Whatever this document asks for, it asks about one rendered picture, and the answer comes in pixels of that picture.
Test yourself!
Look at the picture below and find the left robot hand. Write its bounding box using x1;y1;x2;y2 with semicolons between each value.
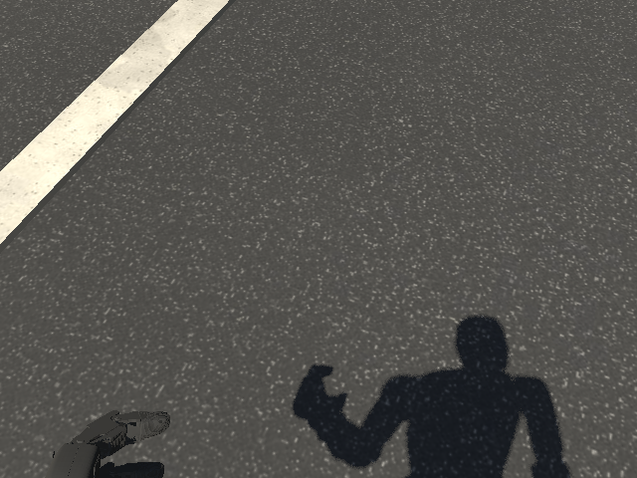
45;410;170;478

